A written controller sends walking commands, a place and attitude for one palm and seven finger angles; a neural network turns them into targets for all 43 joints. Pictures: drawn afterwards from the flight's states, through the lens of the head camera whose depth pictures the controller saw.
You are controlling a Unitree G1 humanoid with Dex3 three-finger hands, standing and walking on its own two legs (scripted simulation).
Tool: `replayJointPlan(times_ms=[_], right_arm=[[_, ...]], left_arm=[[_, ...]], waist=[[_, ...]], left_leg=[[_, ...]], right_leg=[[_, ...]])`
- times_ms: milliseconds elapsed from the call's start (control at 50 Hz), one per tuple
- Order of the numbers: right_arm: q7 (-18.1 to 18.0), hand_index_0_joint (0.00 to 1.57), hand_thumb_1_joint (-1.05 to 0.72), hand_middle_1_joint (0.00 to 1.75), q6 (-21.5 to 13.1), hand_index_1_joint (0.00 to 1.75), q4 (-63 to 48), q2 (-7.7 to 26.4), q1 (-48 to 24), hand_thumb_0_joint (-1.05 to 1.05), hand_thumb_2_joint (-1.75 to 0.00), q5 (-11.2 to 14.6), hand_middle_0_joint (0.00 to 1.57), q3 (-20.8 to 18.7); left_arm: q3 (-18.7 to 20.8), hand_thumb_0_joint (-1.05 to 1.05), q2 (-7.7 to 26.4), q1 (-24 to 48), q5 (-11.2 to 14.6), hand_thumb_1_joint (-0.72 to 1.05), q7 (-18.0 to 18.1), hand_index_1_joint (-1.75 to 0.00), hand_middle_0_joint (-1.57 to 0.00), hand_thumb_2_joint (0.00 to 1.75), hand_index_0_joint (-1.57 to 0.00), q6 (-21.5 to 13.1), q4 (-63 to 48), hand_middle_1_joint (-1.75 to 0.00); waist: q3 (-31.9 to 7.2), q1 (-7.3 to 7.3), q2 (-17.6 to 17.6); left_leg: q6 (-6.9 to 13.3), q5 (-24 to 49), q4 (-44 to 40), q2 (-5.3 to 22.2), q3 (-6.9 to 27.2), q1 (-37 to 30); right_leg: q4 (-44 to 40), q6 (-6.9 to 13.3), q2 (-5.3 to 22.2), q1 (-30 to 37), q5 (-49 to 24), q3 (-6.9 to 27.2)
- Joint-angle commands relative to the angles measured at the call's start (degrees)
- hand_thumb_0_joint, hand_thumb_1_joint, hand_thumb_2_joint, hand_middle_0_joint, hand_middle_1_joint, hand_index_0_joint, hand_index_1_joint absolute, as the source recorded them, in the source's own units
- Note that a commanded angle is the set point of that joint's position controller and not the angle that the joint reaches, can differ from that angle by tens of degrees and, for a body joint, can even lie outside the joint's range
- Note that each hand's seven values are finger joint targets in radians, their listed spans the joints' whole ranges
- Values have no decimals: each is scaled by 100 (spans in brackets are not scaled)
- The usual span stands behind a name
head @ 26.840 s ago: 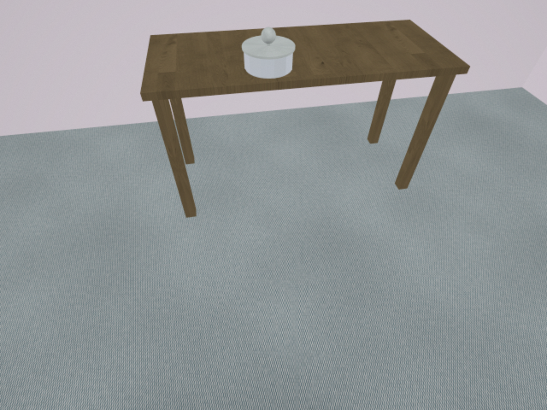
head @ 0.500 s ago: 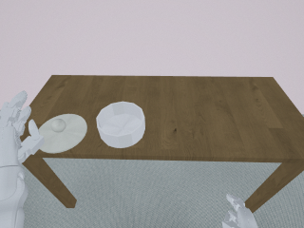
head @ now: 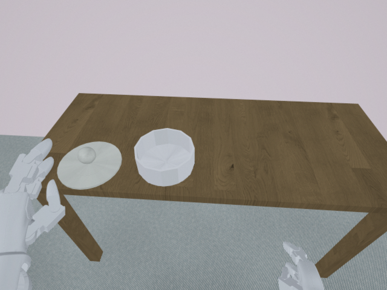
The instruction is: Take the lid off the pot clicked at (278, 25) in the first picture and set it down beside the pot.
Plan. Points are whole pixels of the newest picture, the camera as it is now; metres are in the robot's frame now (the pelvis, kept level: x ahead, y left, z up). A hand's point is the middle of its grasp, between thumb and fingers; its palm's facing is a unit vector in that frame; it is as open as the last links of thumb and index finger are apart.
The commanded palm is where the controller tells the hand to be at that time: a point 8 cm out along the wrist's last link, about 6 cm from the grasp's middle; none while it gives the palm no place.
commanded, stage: draw the hand back to the body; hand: left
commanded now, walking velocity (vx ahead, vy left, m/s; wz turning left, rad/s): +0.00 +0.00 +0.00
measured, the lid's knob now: (86, 155) +0.46 +0.40 -0.05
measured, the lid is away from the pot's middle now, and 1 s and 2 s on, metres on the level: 0.24 0.24 0.24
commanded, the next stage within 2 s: step back with the hand held close in 0.04 s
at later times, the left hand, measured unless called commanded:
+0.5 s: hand (58, 216) +0.17 +0.25 +0.14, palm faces +0.24 -0.86 -0.44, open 7.4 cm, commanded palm +0.12 +0.30 +0.17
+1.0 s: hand (24, 249) +0.12 +0.26 +0.14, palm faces +0.33 -0.85 -0.42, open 7.4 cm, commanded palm +0.05 +0.31 +0.17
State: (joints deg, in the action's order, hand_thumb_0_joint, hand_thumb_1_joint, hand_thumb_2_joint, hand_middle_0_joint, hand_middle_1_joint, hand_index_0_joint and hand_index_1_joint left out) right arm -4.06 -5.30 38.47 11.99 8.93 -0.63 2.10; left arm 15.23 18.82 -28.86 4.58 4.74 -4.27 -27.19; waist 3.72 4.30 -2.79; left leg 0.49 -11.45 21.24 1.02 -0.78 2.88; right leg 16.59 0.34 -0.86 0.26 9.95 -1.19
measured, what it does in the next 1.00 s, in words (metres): shifts its weight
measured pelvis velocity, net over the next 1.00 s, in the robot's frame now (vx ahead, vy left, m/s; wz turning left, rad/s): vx -0.07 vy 0.03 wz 0.01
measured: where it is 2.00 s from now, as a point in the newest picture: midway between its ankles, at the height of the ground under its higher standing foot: outside the picture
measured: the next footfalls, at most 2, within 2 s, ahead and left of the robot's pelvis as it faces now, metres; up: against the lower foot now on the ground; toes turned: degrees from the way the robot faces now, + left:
right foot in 1.50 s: -0.16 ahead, -0.09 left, +0.00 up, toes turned +0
left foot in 1.88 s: -0.04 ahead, +0.14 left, +0.00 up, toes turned -3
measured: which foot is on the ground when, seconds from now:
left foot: down 0.00-1.00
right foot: down 0.00-1.00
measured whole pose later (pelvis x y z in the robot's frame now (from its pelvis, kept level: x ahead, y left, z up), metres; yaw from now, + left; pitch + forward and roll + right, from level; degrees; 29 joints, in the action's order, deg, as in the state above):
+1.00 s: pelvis -0.07 +0.03 -0.02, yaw +1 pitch +0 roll -3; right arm -5.5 -1.9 31.2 11.5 12.0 0.5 0.4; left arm 19.5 22.4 -35.3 1.7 8.0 -12.3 -37.2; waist 2.6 -0.2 0.8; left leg 3.6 -11.9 36.8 -0.3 -0.8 25.0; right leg 33.0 -1.5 -0.3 -21.6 11.6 0.2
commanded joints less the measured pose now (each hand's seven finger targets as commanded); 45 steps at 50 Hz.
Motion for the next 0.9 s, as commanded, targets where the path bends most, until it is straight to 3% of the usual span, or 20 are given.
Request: replayJointPlan(times_ms=[0, 80, 120, 140, 160, 180, 200, 280, 340, 380, 440, 560, 640, 720, 800, 840, 880], right_arm=[[-66, 20, -90, 30, -351, 30, -902, 639, -821, 0, -90, -14, 20, -219], [-63, 20, -90, 30, -394, 30, -916, 643, -843, 0, -90, -25, 20, -217], [-61, 20, -90, 30, -375, 30, -903, 644, -821, 0, -90, -35, 20, -212], [-28, 20, -90, 30, -173, 30, -1335, 741, -814, 0, -90, 101, 20, -117], [-81, 20, -90, 30, -79, 30, -1196, 669, -829, 0, -90, 34, 20, -165], [-60, 20, -90, 30, 8, 30, -1169, 689, -683, 0, -90, 36, 20, -239], [-33, 20, -90, 30, 77, 30, -1218, 695, -647, 0, -90, 36, 20, -286], [-85, 20, -90, 30, 218, 30, -1422, 760, -571, 0, -90, 75, 20, -392], [-146, 20, -90, 30, 323, 30, -1551, 782, -574, 0, -90, 101, 20, -444], [-164, 20, -90, 30, 408, 30, -1636, 770, -548, 0, -90, 125, 20, -463], [-174, 20, -90, 30, 462, 30, -1732, 802, -544, 0, -90, 144, 20, -504], [-176, 20, -90, 30, 411, 30, -1821, 855, -438, 0, -90, 171, 20, -546], [-191, 20, -90, 30, 282, 30, -1824, 894, -398, 0, -90, 157, 20, -555], [-196, 20, -90, 30, 201, 30, -1767, 883, -288, 0, -90, 158, 20, -555], [-202, 20, -90, 30, 141, 30, -1660, 835, -209, 0, -90, 111, 20, -544], [-202, 20, -90, 30, 99, 30, -1616, 838, -214, 0, -90, 92, 20, -532], [-210, 20, -90, 30, 54, 30, -1615, 836, -236, 0, -90, 95, 20, -513]], left_arm=[[538, 0, 810, 552, -3, 90, 98, -30, -20, 90, -20, -345, -1194, -30], [611, 0, 921, 528, -26, 90, 104, -30, -20, 90, -20, -363, -1347, -30], [622, 0, 899, 460, -20, 90, 107, -30, -20, 90, -20, -329, -1247, -30], [1601, 0, 1899, 1489, 9, 90, 167, -30, -20, 90, -20, -660, -1731, -30], [1109, 0, 1302, 613, 14, 90, 106, -30, -20, 90, -20, -729, -1468, -30], [959, 0, 1044, -19, -1, 90, 58, -30, -20, 90, -20, -692, -1029, -30], [789, 0, 908, -174, -33, 90, 10, -30, -20, 90, -20, -692, -1102, -30], [795, 0, 1014, -357, -65, 90, 22, -30, -20, 90, -20, -754, -1469, -30], [991, 0, 1238, -489, -51, 90, 102, -30, -20, 90, -20, -736, -1738, -30], [977, 0, 1203, -628, -38, 90, 138, -30, -20, 90, -20, -703, -1783, -30], [1067, 0, 1314, -698, -39, 90, 190, -30, -20, 90, -20, -701, -1994, -30], [1109, 0, 1262, -894, -84, 90, 245, -30, -20, 90, -20, -813, -2090, -30], [1174, 0, 1272, -866, -145, 90, 288, -30, -20, 90, -20, -935, -2137, -30], [1104, 0, 1171, -678, -168, 90, 319, -30, -20, 90, -20, -1015, -2034, -30], [1030, 0, 1144, -512, -171, 90, 374, -30, -20, 90, -20, -1071, -2074, -30], [1073, 0, 1254, -464, -190, 90, 415, -30, -20, 90, -20, -1107, -2251, -30], [994, 0, 1136, -498, -203, 90, 426, -30, -20, 90, -20, -1151, -2272, -30]], waist=[[-331, -69, -26], [-426, -36, -159], [-362, -28, -47], [121, -159, -528], [-61, -167, 24], [-266, -199, 521], [-488, -235, 584], [-962, -275, 199], [-1125, -268, 136], [-1158, -259, 111], [-1180, -256, -21], [-1064, -292, -147], [-901, -328, -291], [-662, -403, 33], [-625, -464, 326], [-692, -476, 130], [-749, -477, -120]], left_leg=[[105, 465, -377, -64, 19, -100], [110, 512, -350, -67, 39, -134], [104, 570, -360, -71, 43, -59], [183, -176, -257, 36, 145, 475], [234, -105, -47, -13, 243, 614], [245, 117, 151, 10, 240, 485], [253, 328, 286, 35, 204, 416], [253, 735, 223, 128, 166, 472], [266, 1325, 189, 183, 226, 562], [264, 1568, 171, 259, 272, 689], [271, 1582, 154, 328, 365, 897], [348, 219, -81, 470, 601, 1784], [456, -1274, -324, 556, 801, 2664], [455, -2123, -56, 490, 788, 3030], [358, -2107, 406, 329, 709, 2638], [332, -1947, 422, 320, 748, 2457], [379, -2116, 133, 471, 892, 2646]], right_leg=[[-365, 87, -141, -486, -188, -45], [-344, 98, -130, -435, -245, -29], [-323, 103, -132, -398, -314, -41], [-394, 79, 106, -893, -323, 445], [-387, 86, 273, -1046, -466, 523], [-372, 74, 369, -1162, -621, 604], [-284, 60, 452, -1180, -876, 614], [120, 22, 457, -1068, -1177, 429], [435, -21, 358, -953, -1505, 296], [616, -51, 315, -909, -1454, 219], [809, -62, 262, -892, -1295, 192], [1178, -68, 197, -692, -730, 205], [1468, -83, 131, -463, -400, 253], [1335, -21, 265, -789, 50, 458], [807, 125, 493, -1549, 877, 789], [777, 163, 481, -1707, 913, 800], [1063, 82, 333, -1466, 762, 560]])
